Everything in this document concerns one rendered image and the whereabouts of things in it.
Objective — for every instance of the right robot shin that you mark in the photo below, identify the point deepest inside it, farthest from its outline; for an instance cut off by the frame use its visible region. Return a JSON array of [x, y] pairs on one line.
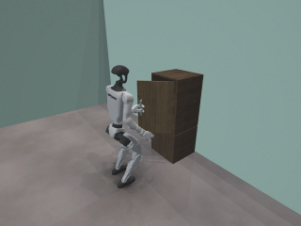
[[131, 167]]

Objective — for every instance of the robot right thigh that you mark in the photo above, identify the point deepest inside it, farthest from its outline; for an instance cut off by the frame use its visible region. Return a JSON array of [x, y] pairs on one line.
[[130, 141]]

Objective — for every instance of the left robot upper arm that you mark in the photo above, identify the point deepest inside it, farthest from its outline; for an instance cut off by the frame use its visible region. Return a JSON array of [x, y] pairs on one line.
[[107, 89]]

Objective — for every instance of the right robot upper arm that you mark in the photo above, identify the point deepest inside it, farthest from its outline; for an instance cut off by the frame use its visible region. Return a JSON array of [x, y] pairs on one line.
[[127, 99]]

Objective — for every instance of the cupboard door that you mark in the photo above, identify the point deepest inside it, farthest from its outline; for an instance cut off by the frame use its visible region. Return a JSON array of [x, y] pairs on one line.
[[158, 99]]

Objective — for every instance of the handle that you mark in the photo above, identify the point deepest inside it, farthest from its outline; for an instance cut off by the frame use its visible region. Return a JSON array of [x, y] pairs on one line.
[[140, 107]]

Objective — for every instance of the robot right forearm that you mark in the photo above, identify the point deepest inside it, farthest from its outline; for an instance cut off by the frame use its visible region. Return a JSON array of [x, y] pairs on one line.
[[133, 126]]

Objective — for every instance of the right robot hand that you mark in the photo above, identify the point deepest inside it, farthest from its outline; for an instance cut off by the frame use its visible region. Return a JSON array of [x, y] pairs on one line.
[[148, 136]]

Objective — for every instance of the left robot hand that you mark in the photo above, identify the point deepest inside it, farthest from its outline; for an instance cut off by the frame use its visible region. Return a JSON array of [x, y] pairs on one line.
[[136, 110]]

